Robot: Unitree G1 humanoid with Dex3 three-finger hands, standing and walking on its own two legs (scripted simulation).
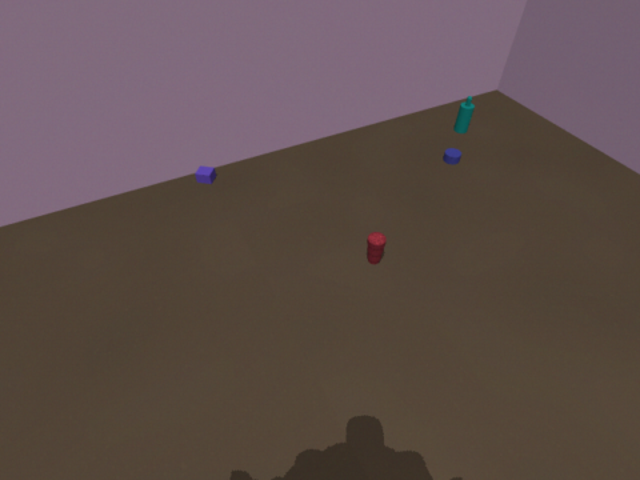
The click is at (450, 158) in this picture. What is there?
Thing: low tin
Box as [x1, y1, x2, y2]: [443, 148, 461, 164]
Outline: 446,149 443,157 444,161 451,164 457,163 460,157 460,151 454,148
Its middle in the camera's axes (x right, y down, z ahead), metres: +0.69 -0.47 +2.11
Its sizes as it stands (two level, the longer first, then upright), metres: 0.085 0.085 0.046
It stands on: the floor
